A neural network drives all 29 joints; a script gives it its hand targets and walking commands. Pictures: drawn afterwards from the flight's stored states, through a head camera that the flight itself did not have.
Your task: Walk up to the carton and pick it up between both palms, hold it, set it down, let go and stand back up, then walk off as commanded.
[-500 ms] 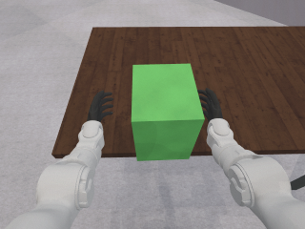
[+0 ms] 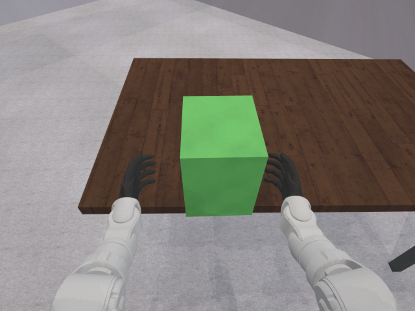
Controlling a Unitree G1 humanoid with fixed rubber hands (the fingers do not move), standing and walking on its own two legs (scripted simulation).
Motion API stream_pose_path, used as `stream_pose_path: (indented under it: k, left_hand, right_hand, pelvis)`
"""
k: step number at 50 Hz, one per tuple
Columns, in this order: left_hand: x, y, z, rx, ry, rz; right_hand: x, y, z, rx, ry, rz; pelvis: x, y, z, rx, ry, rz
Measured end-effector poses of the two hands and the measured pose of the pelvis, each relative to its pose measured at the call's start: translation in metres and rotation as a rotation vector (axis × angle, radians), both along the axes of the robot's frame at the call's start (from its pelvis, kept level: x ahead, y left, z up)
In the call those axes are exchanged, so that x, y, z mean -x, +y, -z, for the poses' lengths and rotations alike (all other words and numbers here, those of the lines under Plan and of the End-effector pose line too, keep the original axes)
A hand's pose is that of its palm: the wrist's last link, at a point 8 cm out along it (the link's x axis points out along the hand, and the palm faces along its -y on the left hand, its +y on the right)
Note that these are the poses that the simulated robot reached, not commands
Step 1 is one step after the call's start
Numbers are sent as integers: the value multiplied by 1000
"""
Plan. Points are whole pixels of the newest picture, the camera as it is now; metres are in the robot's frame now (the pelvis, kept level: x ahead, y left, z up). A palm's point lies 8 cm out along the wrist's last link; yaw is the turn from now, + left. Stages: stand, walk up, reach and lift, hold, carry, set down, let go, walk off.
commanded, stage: set down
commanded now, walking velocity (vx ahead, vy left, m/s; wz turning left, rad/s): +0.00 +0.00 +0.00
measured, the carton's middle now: (218, 157) +0.48 -0.01 +0.01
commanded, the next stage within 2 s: none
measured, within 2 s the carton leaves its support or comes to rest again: neither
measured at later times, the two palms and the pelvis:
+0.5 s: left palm (122, 227) +0.29 +0.18 +0.02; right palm (305, 220) +0.29 -0.17 +0.04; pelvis +0.04 +0.00 +0.02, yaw -2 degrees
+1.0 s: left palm (102, 258) +0.23 +0.20 +0.03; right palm (324, 254) +0.22 -0.18 +0.04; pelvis +0.04 +0.01 +0.03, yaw -2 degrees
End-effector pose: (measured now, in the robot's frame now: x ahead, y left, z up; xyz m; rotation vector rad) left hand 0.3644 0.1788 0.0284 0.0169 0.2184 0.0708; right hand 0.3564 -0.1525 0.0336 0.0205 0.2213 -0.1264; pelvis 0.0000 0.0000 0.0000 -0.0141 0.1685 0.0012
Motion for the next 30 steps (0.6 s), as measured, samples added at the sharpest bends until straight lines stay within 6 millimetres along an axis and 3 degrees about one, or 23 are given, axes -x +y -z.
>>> stream_pose_path:
  k: [10,21,30]
  left_hand:
    - [31,9,3,-1,-3,-4]
    - [64,1,6,24,19,9]
    - [96,15,2,12,38,-38]
  right_hand:
    - [33,0,11,-20,11,18]
    - [59,-9,0,-8,-21,32]
    - [87,-16,2,-4,7,31]
  pelvis:
    - [-9,3,-9,-2,-97,5]
    - [-29,5,-21,-5,-216,26]
    - [-45,3,-26,-8,-265,36]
